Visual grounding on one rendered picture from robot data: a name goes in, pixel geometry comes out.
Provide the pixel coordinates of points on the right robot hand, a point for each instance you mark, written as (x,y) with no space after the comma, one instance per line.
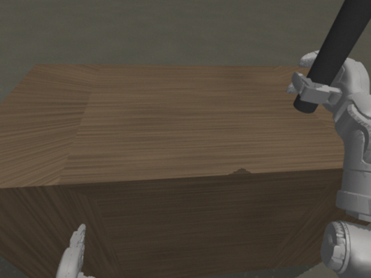
(351,78)

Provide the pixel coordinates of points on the can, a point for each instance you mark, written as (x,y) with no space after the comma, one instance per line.
(350,22)

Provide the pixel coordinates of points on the left robot hand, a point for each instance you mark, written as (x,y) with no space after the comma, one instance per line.
(72,259)

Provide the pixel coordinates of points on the right robot arm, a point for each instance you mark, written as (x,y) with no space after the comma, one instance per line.
(346,246)

